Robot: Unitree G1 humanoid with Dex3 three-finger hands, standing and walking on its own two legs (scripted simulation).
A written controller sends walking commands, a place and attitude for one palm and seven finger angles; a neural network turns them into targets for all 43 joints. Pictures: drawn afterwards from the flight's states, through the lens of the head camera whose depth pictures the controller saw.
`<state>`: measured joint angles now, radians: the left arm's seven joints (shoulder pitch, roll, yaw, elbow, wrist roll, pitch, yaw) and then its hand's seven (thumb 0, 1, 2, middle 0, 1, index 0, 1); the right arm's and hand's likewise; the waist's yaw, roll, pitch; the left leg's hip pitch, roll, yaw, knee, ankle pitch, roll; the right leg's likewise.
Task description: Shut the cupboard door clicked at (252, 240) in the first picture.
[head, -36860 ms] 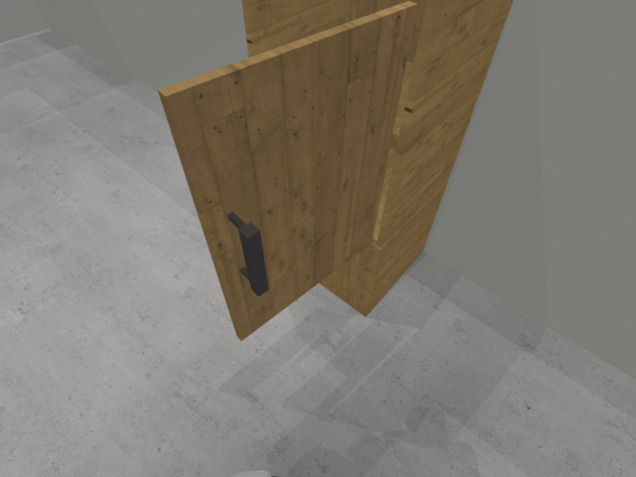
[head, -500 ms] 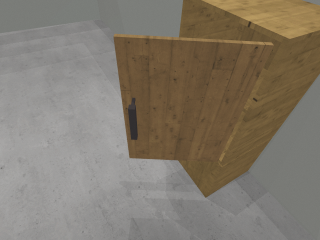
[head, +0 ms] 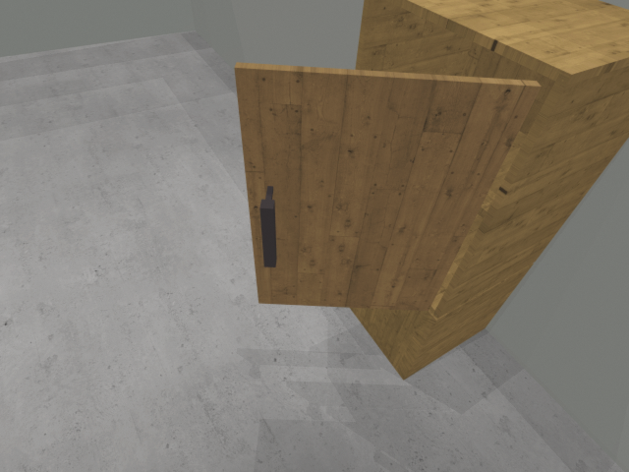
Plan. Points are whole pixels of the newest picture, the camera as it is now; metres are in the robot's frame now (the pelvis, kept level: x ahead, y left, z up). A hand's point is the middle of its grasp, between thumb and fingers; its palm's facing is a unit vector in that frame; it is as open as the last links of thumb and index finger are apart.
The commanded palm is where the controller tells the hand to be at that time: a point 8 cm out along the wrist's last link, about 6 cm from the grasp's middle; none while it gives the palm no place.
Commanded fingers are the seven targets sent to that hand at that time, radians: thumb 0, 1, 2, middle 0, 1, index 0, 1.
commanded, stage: shuffle to correct the standing spot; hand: left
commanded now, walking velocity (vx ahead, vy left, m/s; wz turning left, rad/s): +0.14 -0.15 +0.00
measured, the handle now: (270, 227) +0.54 +0.12 -0.04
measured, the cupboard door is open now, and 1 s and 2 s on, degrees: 58 58 58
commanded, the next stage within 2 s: come to a stop and stand still in 0.56 s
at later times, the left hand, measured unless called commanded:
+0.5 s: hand out of the picture +0.04 +0.11 -0.18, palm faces -0.03 -0.99 -0.10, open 7.4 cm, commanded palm none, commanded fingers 0.00 0.90 0.90 -0.20 -0.30 -0.20 -0.30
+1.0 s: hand out of the picture +0.12 +0.07 -0.19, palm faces +0.08 -0.98 -0.17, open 7.3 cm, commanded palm none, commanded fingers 0.00 0.90 0.90 -0.20 -0.30 -0.20 -0.30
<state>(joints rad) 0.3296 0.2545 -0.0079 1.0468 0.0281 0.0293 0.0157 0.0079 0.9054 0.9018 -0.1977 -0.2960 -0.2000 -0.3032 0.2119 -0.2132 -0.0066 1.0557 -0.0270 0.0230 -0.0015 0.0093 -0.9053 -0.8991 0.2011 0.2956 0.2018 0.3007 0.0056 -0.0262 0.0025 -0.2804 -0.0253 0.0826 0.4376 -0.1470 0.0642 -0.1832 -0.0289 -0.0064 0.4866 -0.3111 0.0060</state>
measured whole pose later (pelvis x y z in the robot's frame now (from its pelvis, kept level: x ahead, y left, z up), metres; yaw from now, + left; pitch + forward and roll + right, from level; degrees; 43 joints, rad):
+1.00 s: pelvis +0.11 -0.10 -0.01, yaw +0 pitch -1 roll +0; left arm 0.26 0.16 0.04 1.02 0.01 0.04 0.05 0.01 0.92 0.90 -0.20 -0.30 -0.20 -0.30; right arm 0.15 -0.15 -0.05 0.99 -0.02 0.01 -0.02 0.01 -0.91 -0.90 0.20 0.29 0.20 0.30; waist 0.03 -0.06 0.10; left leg -0.30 0.00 0.12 0.58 -0.26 0.06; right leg -0.28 -0.06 -0.08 0.70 -0.42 0.02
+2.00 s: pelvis +0.11 -0.13 +0.00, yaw +1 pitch -1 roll +0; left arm 0.30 0.15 -0.02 1.09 0.01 -0.02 0.04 0.01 0.90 0.90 -0.20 -0.30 -0.20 -0.30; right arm 0.27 -0.14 0.01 1.13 -0.01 -0.01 -0.02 0.02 -0.93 -0.90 0.20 0.30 0.20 0.30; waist 0.00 -0.02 0.03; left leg -0.26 0.02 0.07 0.47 -0.20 0.01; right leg -0.14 0.01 -0.03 0.47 -0.32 -0.02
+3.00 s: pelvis +0.07 -0.14 -0.11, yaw +2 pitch +16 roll -2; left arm 0.39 0.23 0.13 -0.02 -0.29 -0.34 -0.29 0.02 0.90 0.90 -0.69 -0.83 -0.69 -0.83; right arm 0.23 -0.18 0.01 0.57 0.03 -0.20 -0.06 0.02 -0.90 -0.90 0.20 0.30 0.21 0.30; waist 0.01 0.04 -0.17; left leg -1.07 0.06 -0.02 1.24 -0.45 -0.01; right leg -0.91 0.03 -0.11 1.25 -0.62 -0.05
